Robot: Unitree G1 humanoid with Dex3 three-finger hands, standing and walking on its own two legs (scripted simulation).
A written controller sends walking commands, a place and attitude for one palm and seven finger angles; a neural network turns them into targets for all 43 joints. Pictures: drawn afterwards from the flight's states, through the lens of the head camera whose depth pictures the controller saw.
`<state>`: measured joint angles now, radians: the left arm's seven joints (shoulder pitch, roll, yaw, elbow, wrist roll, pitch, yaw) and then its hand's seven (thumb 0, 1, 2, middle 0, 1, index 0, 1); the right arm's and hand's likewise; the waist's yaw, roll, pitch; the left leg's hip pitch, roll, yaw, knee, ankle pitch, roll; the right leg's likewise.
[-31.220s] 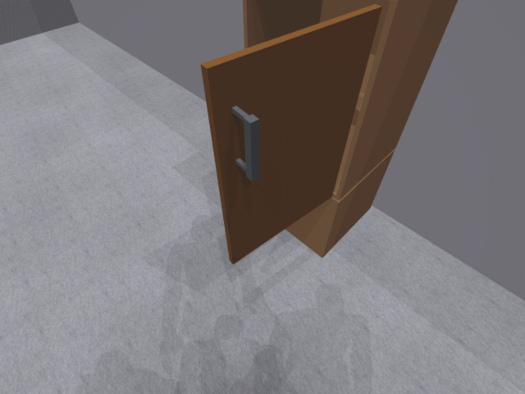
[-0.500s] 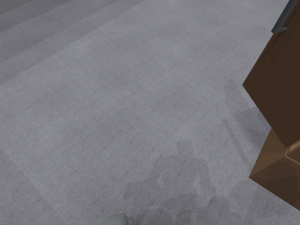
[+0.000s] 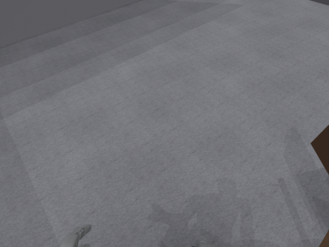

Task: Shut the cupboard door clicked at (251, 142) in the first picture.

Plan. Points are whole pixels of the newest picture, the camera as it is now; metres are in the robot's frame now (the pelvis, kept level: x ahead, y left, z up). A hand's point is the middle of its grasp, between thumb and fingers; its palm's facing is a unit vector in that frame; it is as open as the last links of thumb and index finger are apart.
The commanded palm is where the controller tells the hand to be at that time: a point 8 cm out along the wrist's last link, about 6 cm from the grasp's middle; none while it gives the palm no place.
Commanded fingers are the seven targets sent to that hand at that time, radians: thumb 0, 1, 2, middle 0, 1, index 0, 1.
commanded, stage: walk to a spot facing it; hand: left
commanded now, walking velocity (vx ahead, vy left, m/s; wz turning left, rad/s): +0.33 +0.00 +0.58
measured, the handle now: out of the picture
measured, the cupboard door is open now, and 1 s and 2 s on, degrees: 51 51 51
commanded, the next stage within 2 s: turn to face it in 0.66 s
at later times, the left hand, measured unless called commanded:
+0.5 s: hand out of the picture +0.07 +0.17 -0.17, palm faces +0.41 -0.90 -0.17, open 7.3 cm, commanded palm none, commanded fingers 0.00 0.90 0.90 -0.20 -0.30 -0.20 -0.30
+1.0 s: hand (73, 164) +0.39 +0.34 -0.15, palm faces +0.40 -0.90 -0.17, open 7.4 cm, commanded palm none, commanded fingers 0.00 0.90 0.90 -0.20 -0.30 -0.20 -0.30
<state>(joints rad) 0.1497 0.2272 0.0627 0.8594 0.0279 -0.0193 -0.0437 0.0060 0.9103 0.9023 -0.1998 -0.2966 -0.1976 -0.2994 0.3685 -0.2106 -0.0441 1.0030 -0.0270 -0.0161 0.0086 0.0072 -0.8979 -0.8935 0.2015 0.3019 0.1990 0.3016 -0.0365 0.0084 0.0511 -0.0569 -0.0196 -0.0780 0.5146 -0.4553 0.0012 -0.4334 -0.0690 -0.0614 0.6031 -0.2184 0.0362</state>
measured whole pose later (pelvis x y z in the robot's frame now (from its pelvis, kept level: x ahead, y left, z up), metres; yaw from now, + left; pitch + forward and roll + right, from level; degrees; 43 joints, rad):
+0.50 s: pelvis +0.19 +0.03 +0.00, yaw +21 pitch +1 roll -1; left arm 0.41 0.17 0.05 1.04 0.03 -0.05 0.00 0.00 0.91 0.90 -0.20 -0.30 -0.20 -0.30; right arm 0.06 -0.21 -0.05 0.90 -0.04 0.00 0.06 0.01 -0.91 -0.89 0.19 0.30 0.19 0.30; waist 0.04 -0.03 0.12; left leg -0.51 0.04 0.14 0.69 -0.27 0.07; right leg 0.02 -0.15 -0.43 0.47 -0.45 0.08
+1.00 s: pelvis +0.36 +0.13 +0.02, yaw +24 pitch -1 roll +0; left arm 0.13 0.18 0.04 0.95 0.02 0.03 0.00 0.00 0.91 0.90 -0.20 -0.30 -0.19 -0.30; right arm 0.36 -0.14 -0.01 1.06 -0.03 -0.04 -0.03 0.01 -0.90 -0.89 0.20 0.30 0.20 0.30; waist -0.03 -0.02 0.06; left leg 0.00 -0.07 0.09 0.36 -0.34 0.09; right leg -0.48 -0.04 -0.04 0.75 -0.16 0.00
